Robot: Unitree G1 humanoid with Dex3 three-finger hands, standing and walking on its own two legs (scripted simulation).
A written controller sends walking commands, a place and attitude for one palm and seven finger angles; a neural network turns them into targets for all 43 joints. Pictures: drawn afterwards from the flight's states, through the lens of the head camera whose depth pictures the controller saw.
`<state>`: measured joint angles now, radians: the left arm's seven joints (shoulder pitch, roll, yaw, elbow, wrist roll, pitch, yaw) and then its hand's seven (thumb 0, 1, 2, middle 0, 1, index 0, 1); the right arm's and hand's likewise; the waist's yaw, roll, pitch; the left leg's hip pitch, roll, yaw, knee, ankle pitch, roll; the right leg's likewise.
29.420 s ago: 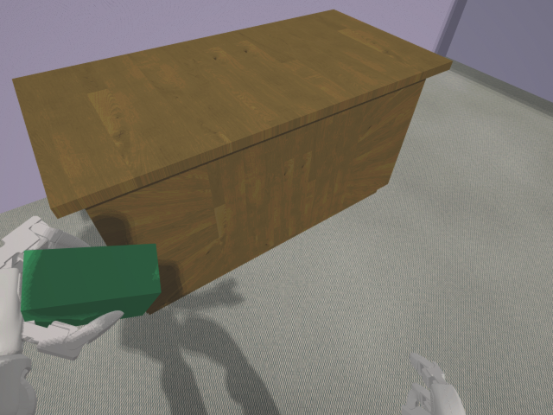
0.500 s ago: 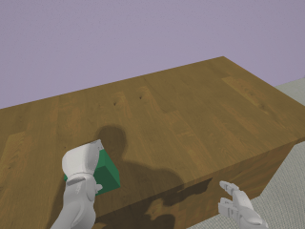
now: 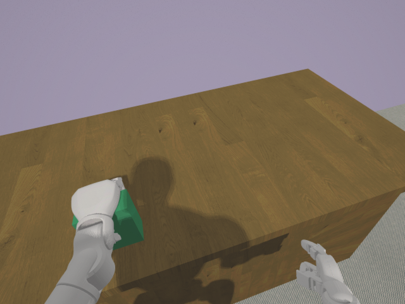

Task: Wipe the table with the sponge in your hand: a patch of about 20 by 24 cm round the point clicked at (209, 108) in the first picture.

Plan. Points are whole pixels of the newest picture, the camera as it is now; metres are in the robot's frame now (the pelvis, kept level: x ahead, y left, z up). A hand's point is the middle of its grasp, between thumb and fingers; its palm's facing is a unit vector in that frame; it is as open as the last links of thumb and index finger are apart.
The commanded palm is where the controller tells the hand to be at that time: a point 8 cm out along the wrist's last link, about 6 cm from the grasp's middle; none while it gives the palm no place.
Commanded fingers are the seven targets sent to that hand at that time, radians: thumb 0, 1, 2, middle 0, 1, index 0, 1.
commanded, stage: wipe forward along the middle lane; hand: left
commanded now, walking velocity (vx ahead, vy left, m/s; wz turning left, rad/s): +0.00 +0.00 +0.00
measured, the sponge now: (114, 227) +0.26 +0.25 +0.00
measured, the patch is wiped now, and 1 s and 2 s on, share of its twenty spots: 1.00 1.00 1.00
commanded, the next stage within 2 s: slide back across to the first lane in 1.30 s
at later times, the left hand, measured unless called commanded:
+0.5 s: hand (108, 194) +0.32 +0.28 +0.04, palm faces -0.06 -0.05 -1.00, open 9.9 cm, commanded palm +0.30 +0.27 +0.08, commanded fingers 0.00 0.10 1.30 -1.20 -1.60 -1.20 -1.60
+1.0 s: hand (108, 176) +0.37 +0.30 +0.04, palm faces -0.09 -0.02 -1.00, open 9.9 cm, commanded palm +0.35 +0.30 +0.08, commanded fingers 0.00 0.10 1.30 -1.20 -1.60 -1.20 -1.60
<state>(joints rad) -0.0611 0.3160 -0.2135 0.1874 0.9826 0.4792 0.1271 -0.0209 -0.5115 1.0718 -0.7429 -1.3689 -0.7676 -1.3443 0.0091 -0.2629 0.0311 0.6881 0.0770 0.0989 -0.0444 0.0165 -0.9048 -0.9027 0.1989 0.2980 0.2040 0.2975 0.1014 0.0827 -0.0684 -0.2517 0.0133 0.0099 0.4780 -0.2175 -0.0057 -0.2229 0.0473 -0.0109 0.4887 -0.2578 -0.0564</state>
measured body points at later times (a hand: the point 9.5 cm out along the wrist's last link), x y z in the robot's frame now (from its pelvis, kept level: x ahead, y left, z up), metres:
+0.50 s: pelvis -0.01 +0.00 +0.00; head -0.01 -0.03 +0.44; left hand +0.32 +0.27 +0.10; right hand +0.18 -0.23 -0.11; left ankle +0.02 +0.13 -0.74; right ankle +0.00 -0.09 -0.74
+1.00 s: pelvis +0.00 +0.01 -0.01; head +0.02 -0.01 +0.44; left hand +0.37 +0.30 +0.10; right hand +0.16 -0.24 -0.12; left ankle +0.02 +0.13 -0.74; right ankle +0.00 -0.09 -0.74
